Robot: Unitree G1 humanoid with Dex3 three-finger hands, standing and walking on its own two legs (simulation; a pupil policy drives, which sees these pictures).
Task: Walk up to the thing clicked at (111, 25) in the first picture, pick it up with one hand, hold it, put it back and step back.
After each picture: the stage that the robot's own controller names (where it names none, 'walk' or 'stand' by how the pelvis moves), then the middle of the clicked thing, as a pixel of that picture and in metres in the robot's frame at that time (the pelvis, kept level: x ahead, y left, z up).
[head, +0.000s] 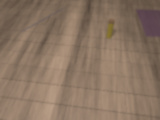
stand; (110, 29) +1.62 -0.32 -0.65
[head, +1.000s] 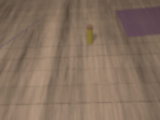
walk; (89, 35) +1.51 +0.05 -0.64
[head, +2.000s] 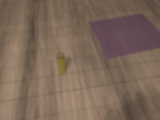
walk; (61, 63) +0.97 +0.27 -0.65
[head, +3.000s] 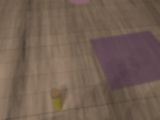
walk; (56, 100) +0.57 +0.22 -0.63
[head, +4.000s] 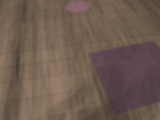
stand; out of the picture +0.35 +0.22 -0.64
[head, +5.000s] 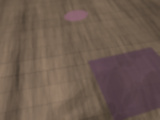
stand; out of the picture +0.34 +0.21 -0.65
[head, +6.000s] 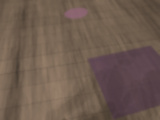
stand; out of the picture +0.35 +0.22 -0.66
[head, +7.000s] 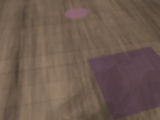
stand; out of the picture +0.34 +0.21 -0.66
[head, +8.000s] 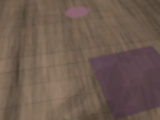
stand; out of the picture +0.33 +0.21 -0.66
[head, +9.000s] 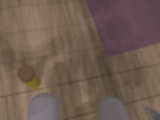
go down; (30, 79) +0.39 +0.24 -0.38
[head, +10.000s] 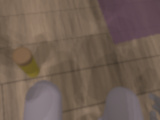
go down; (28, 64) +0.41 +0.27 -0.28
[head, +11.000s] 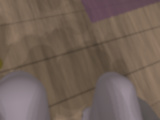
close in; out of the picture +0.38 +0.31 -0.17
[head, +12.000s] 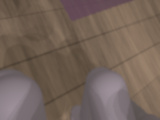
close; out of the picture +0.36 +0.32 -0.14
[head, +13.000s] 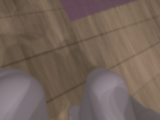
lift; out of the picture +0.34 +0.32 -0.15
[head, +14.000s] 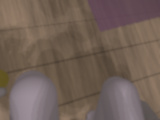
lift; out of the picture +0.28 +0.29 -0.09
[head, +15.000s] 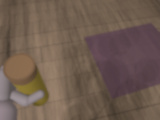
lift; (31, 85) +0.32 +0.17 +0.06
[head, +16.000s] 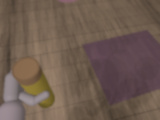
hold; (38, 87) +0.32 +0.16 +0.02
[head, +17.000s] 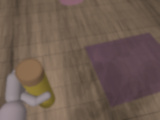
crouch; (39, 87) +0.32 +0.16 +0.02
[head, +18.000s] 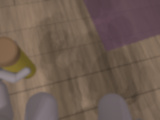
crouch; (17, 62) +0.39 +0.22 -0.06
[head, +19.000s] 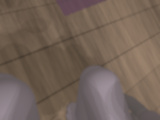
lower; out of the picture +0.37 +0.32 -0.16
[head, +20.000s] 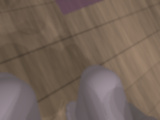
lower; out of the picture +0.37 +0.32 -0.15
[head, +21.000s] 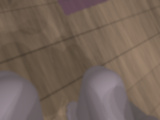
lower; out of the picture +0.36 +0.32 -0.15
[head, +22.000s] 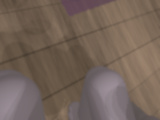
lower; out of the picture +0.35 +0.31 -0.16
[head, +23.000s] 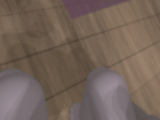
loosen; out of the picture +0.33 +0.30 -0.16
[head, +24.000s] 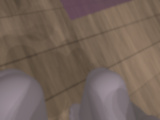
withdraw; out of the picture +0.33 +0.29 -0.16
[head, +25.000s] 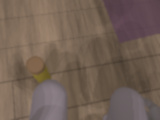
walk; (40, 72) +0.39 +0.24 -0.29
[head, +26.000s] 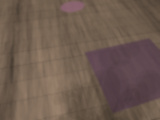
stand; out of the picture +0.31 +0.19 -0.59
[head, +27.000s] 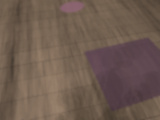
stand; out of the picture +0.32 +0.21 -0.59
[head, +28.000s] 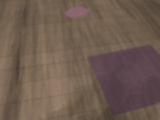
stand; out of the picture +0.33 +0.19 -0.63
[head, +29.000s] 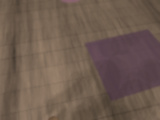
walk; out of the picture +0.35 +0.19 -0.64
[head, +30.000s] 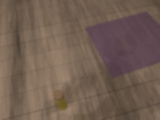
walk; (60, 101) +0.49 +0.20 -0.63
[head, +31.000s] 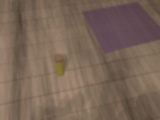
walk; (59, 66) +0.80 +0.19 -0.63
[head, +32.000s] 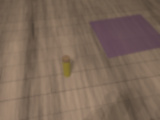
stand; (66, 66) +0.93 +0.17 -0.64
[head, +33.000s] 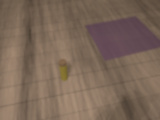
stand; (63, 70) +0.94 +0.20 -0.66
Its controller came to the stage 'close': yes
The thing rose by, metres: 0.66
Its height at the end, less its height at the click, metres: +0.00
